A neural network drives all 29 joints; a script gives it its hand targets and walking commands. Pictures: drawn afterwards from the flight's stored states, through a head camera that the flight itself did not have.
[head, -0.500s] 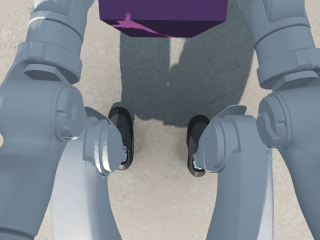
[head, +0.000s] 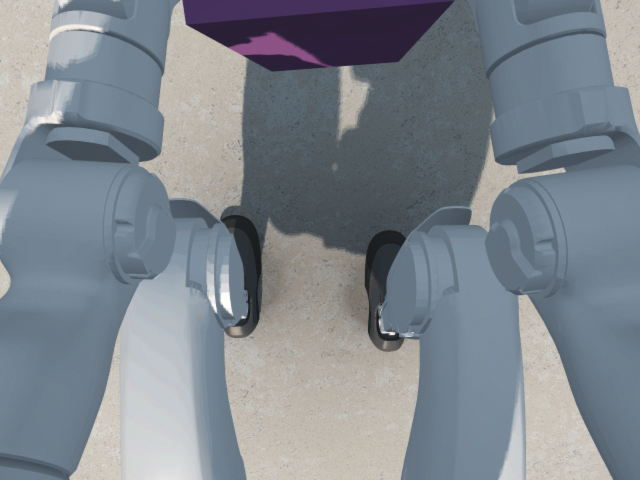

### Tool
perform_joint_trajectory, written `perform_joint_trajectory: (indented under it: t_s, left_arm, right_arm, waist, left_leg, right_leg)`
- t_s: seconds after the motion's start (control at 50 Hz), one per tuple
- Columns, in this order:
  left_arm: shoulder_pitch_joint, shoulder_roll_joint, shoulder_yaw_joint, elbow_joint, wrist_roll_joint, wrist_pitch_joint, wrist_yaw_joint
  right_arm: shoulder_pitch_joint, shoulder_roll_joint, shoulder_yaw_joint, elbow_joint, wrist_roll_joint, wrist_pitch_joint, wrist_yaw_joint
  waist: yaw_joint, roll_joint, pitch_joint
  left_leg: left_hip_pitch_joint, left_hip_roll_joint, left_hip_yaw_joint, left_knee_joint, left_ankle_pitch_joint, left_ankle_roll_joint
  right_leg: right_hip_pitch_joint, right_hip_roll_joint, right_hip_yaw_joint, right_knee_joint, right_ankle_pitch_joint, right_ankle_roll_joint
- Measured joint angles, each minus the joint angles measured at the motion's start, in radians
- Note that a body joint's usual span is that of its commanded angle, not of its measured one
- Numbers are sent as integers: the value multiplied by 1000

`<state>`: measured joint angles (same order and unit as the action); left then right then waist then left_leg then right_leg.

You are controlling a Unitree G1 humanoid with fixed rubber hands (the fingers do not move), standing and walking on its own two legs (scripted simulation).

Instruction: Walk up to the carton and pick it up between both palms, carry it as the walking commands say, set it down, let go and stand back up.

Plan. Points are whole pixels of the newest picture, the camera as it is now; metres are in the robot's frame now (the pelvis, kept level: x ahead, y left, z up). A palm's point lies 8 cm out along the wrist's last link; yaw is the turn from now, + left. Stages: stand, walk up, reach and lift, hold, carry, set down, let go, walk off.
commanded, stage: reach and lift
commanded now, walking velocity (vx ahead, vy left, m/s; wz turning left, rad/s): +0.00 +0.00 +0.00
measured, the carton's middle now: out of the picture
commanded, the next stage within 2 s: none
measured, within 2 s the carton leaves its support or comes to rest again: neither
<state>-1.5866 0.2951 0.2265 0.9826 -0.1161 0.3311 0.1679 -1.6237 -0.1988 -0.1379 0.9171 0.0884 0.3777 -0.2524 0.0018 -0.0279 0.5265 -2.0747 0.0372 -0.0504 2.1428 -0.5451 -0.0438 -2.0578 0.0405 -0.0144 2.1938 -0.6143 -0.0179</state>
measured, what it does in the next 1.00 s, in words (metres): rises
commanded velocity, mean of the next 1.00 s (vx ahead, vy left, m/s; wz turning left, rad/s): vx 0.00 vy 0.00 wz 0.00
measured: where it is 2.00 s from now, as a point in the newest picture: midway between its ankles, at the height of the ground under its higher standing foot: (313, 303)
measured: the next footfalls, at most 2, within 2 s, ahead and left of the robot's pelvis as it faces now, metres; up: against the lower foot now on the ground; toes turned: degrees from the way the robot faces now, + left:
none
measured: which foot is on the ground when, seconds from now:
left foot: down 0.00-1.00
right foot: down 0.00-1.00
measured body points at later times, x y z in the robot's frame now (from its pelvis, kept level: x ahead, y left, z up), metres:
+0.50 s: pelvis -0.01 +0.00 +0.04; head +0.35 +0.01 +0.30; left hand +0.59 +0.16 -0.08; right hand +0.58 -0.10 -0.06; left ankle +0.13 +0.15 -0.35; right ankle +0.11 -0.10 -0.35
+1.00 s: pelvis -0.03 +0.00 +0.07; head +0.30 +0.01 +0.36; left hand +0.56 +0.15 -0.01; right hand +0.55 -0.11 +0.01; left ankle +0.13 +0.15 -0.35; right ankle +0.11 -0.10 -0.35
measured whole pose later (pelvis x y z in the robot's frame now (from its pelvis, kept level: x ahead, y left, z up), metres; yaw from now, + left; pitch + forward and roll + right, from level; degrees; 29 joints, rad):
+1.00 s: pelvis -0.03 +0.00 +0.07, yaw +0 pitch +21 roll +1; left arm -1.53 0.24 0.34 0.85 -0.02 0.47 0.14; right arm -1.50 -0.10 -0.28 0.71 -0.01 0.50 -0.26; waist 0.00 -0.05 0.53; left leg -1.79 0.03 -0.05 1.89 -0.46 -0.05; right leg -1.78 0.05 -0.01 1.94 -0.52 -0.02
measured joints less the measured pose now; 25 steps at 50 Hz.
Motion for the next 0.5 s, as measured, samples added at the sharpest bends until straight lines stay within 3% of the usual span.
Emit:
perform_joint_trajectory:
  t_s: [0.5]
  left_arm:
    - [13, -17, 51, -74, 36, 72, -17]
  right_arm:
    - [73, 53, -77, -136, -57, 61, -9]
  waist:
    - [0, -18, 0]
  left_leg:
    - [132, -4, 0, -113, 10, -5]
  right_leg:
    - [133, 7, 5, -119, 17, 0]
